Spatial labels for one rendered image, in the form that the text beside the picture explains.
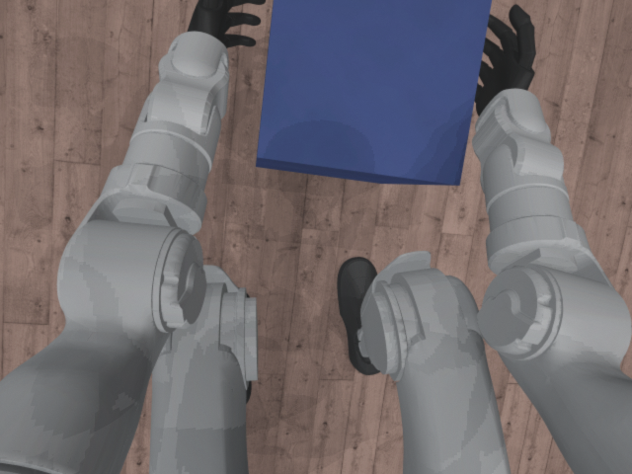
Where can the robot right forearm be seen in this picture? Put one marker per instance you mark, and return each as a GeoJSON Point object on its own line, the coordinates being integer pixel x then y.
{"type": "Point", "coordinates": [526, 198]}

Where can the robot right foot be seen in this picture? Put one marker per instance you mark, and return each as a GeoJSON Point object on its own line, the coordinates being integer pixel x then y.
{"type": "Point", "coordinates": [354, 279]}

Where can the right robot upper arm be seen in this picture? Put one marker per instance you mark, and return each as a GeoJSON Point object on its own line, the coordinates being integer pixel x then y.
{"type": "Point", "coordinates": [562, 337]}

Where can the right robot hand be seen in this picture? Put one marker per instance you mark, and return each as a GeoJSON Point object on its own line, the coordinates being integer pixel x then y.
{"type": "Point", "coordinates": [512, 65]}

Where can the right robot shin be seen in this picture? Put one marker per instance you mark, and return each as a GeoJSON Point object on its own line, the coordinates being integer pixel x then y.
{"type": "Point", "coordinates": [413, 261]}

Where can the robot left forearm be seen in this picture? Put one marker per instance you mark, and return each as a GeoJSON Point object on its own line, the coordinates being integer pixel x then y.
{"type": "Point", "coordinates": [164, 172]}

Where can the left robot hand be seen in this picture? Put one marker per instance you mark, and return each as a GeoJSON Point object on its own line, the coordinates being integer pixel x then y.
{"type": "Point", "coordinates": [213, 17]}

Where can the left robot upper arm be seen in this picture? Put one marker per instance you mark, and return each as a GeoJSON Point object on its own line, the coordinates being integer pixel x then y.
{"type": "Point", "coordinates": [74, 407]}

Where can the carton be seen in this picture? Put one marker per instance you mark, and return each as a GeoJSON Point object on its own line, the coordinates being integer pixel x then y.
{"type": "Point", "coordinates": [379, 91]}

